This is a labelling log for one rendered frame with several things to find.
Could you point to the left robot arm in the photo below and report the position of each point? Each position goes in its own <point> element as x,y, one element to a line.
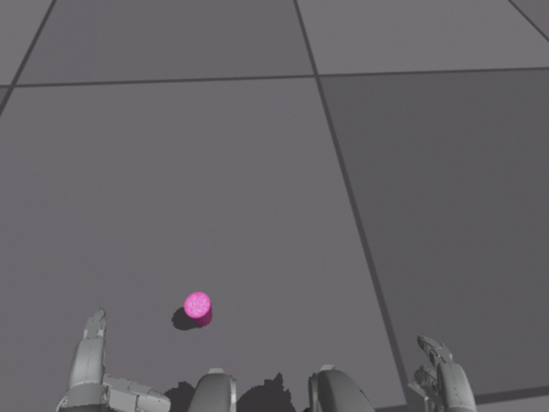
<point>88,397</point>

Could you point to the right robot hand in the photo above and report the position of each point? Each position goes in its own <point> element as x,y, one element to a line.
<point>448,386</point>

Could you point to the cup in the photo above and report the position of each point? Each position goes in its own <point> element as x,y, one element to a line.
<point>198,307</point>

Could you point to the left robot hand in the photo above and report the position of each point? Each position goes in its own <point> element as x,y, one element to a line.
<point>88,366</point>

